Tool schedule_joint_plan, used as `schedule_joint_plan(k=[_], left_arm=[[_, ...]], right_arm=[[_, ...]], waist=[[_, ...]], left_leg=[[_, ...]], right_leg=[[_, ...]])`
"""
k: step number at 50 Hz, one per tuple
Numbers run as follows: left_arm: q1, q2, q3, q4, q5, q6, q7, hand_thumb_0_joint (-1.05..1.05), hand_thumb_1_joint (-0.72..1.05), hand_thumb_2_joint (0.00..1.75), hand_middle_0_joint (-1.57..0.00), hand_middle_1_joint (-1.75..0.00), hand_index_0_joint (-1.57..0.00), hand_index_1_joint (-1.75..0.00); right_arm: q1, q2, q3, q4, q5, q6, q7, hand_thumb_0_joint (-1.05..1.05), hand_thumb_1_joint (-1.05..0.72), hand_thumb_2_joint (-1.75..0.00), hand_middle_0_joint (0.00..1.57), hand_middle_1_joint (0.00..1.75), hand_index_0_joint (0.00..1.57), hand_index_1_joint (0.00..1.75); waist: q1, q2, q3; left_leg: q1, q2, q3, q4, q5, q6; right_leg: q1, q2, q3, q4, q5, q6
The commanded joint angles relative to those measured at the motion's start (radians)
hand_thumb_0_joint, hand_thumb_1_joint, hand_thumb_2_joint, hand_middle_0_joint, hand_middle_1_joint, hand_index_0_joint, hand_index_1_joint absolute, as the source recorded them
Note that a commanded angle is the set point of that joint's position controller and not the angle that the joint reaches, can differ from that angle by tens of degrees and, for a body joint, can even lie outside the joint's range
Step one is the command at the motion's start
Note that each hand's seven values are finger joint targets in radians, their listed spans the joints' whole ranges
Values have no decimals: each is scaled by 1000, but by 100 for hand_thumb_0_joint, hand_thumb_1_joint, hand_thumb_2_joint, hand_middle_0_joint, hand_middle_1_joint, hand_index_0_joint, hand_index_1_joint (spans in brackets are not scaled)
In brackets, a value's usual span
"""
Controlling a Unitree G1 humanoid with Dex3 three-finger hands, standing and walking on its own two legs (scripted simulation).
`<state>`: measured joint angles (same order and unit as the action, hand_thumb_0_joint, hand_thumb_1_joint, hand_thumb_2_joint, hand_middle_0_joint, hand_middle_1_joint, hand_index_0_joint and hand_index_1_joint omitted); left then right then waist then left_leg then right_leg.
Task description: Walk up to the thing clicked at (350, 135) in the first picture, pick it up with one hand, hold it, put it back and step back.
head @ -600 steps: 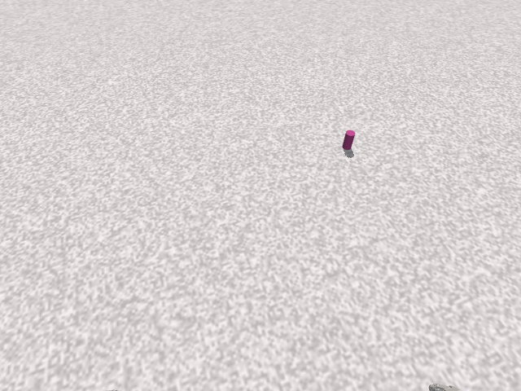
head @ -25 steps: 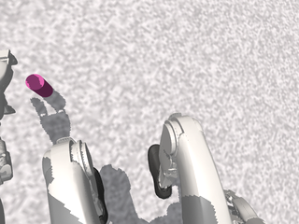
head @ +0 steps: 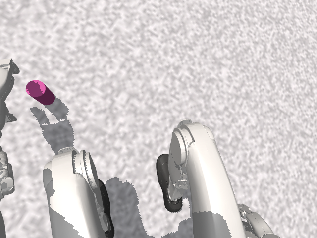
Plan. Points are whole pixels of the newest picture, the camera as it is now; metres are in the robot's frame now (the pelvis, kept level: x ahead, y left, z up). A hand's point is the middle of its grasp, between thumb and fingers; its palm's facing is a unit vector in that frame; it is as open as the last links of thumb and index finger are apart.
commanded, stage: rise first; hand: left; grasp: from above
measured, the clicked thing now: (41, 93) +0.51 +0.25 -0.29
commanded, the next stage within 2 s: approach in 0.94 s
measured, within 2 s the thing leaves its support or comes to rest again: neither
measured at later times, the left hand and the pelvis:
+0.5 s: hand (0, 96) +0.46 +0.30 -0.15, palm faces -0.45 -0.04 -0.89, open 12.0 cm; pelvis +0.00 +0.00 +0.01, yaw +0 degrees
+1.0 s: hand (0, 97) +0.46 +0.30 -0.15, palm faces -0.46 -0.04 -0.89, open 11.3 cm; pelvis -0.01 +0.00 +0.01, yaw +1 degrees
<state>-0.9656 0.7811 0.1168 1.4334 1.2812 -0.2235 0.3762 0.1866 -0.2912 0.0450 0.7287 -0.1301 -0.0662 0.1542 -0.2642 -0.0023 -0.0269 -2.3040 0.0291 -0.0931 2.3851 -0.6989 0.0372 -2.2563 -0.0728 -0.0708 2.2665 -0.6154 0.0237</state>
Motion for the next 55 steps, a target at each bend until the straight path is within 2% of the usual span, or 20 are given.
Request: schedule_joint_plan(k=[1,3,10,12,14,22,23,25,29,33,36,38,40,42,44,48,49,51,53,55], left_arm=[[-302,250,21,-157,-20,-4,31,0,-33,85,-33,-77,-29,-80],[-294,218,6,-167,-26,-5,28,0,-31,83,-34,-76,-31,-79],[-334,252,18,-164,-20,-6,30,0,-26,79,-39,-70,-36,-74],[-301,217,-5,-144,-11,-2,24,0,-25,78,-41,-69,-37,-73],[-304,242,12,-141,-13,0,25,0,-22,76,-42,-67,-39,-71],[-345,220,-5,-173,-14,-4,13,0,-18,72,-45,-66,-42,-69],[-321,218,-7,-134,-15,2,11,0,-18,72,-45,-65,-43,-68],[-316,196,-19,-128,-17,1,8,0,-17,71,-46,-65,-43,-68],[-333,238,8,-182,-15,-6,17,0,-15,70,-47,-63,-45,-66],[-352,216,-4,-151,-6,-9,20,0,-13,68,-50,-61,-47,-64],[-329,247,11,-148,1,-11,24,0,-12,67,-51,-60,-48,-63],[-354,227,-1,-135,-1,-13,24,0,-12,67,-51,-59,-48,-62],[-356,256,14,-160,-3,-17,26,0,-12,67,-51,-60,-48,-62],[-311,236,6,-131,-6,-12,26,0,-10,65,-52,-60,-49,-62],[-337,227,-8,-108,-3,-7,20,0,-10,65,-52,-59,-49,-61],[-318,216,-5,-106,-8,-7,19,0,-8,64,-53,-58,-51,-60],[-352,224,-8,-135,-6,-11,15,0,-9,64,-53,-57,-51,-60],[-353,267,14,-153,-2,-15,16,0,-9,65,-53,-58,-50,-60],[-289,208,-9,-120,-4,-8,11,0,-11,68,-50,-59,-47,-62],[-313,159,-30,-122,-13,-8,14,0,-14,69,-47,-61,-45,-64]], right_arm=[[228,-263,-94,-4,3,-5,-13,0,-91,-91,20,30,20,30],[225,-257,-95,-6,4,-6,-13,0,-91,-90,20,30,20,30],[231,-258,-93,-2,6,-6,-15,0,-91,-91,20,30,20,30],[225,-250,-90,-4,6,-6,-17,0,-91,-91,20,30,20,30],[222,-258,-93,-8,9,-5,-17,0,-91,-90,20,30,20,30],[235,-252,-93,2,10,-1,-16,0,-91,-91,20,30,20,30],[228,-255,-95,-1,16,-1,-17,0,-91,-90,20,30,20,30],[232,-257,-92,-8,12,-4,-14,0,-91,-90,20,30,20,30],[233,-258,-97,-1,15,-2,-17,0,-91,-90,20,30,20,30],[236,-251,-89,1,10,-3,-14,0,-91,-90,20,30,20,30],[237,-255,-88,-2,9,-7,-13,0,-91,-90,20,30,20,30],[236,-252,-85,1,7,-8,-12,0,-91,-90,20,30,20,30],[241,-253,-85,7,5,-12,-13,0,-91,-90,20,30,20,30],[232,-250,-88,-1,6,-13,-13,0,-91,-90,20,30,20,30],[232,-256,-85,-2,6,-14,-14,0,-91,-90,20,30,20,30],[235,-257,-88,4,6,-16,-14,0,-91,-90,20,30,20,30],[239,-255,-87,7,5,-16,-13,0,-91,-90,20,30,20,30],[246,-260,-88,9,6,-16,-14,0,-91,-90,20,30,20,30],[242,-251,-90,5,6,-16,-10,0,-90,-89,20,30,20,30],[240,-251,-94,7,7,-15,-11,0,-90,-89,20,30,20,30]], waist=[[-8,294,-685],[-7,318,-681],[-8,292,-678],[-5,295,-686],[1,293,-686],[-14,290,-680],[0,282,-681],[-19,292,-652],[8,324,-716],[-18,298,-669],[1,312,-697],[-22,284,-664],[-7,286,-693],[1,290,-695],[-18,274,-656],[-9,288,-666],[-21,284,-657],[-7,303,-678],[-5,304,-681],[-16,283,-685]], left_leg=[[526,-42,46,-277,164,-6],[535,-42,43,-289,171,-9],[512,-45,54,-286,156,-4],[516,-47,62,-288,159,-4],[521,-47,55,-296,165,-5],[528,-47,50,-301,167,-6],[537,-47,44,-312,154,-7],[533,-47,44,-315,147,-7],[580,-46,42,-316,184,-13],[531,-50,50,-311,164,-6],[549,-50,53,-313,171,-9],[513,-50,58,-304,147,-4],[522,-52,64,-297,155,-3],[513,-53,68,-306,145,-4],[516,-51,55,-311,124,-3],[535,-49,49,-314,143,-8],[533,-48,49,-306,138,-7],[535,-50,54,-303,153,-7],[544,-51,58,-307,173,-9],[546,-48,48,-315,158,-10]], right_leg=[[325,50,-60,-209,149,-55],[323,49,-63,-208,153,-53],[338,49,-57,-222,144,-56],[352,53,-57,-231,144,-57],[342,50,-58,-227,147,-56],[343,50,-60,-232,152,-58],[326,49,-60,-231,139,-60],[325,46,-61,-237,135,-56],[334,45,-60,-224,161,-58],[326,49,-61,-231,145,-57],[345,47,-59,-229,149,-58],[338,51,-60,-233,131,-57],[357,50,-55,-238,135,-58],[364,50,-54,-240,125,-58],[323,50,-56,-242,110,-58],[319,45,-60,-232,128,-57],[312,48,-60,-233,123,-57],[331,47,-57,-231,134,-58],[345,46,-58,-230,150,-58],[323,49,-65,-234,143,-59]])
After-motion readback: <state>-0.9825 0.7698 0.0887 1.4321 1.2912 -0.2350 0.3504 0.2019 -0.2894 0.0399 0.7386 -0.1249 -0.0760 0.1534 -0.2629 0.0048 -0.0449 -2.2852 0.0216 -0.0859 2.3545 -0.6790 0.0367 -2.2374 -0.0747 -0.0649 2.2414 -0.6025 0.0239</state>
